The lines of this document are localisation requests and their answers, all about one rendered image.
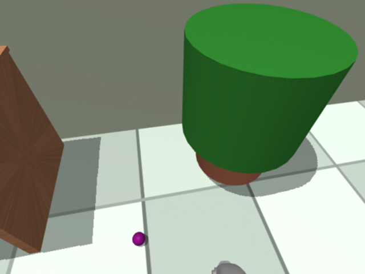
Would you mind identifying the potted plant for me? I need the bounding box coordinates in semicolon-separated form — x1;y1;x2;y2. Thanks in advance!
182;3;358;186

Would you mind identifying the desk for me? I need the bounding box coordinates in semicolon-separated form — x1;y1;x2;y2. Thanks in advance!
0;46;64;254

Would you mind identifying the ball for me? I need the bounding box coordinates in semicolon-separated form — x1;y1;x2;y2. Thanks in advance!
132;232;145;246

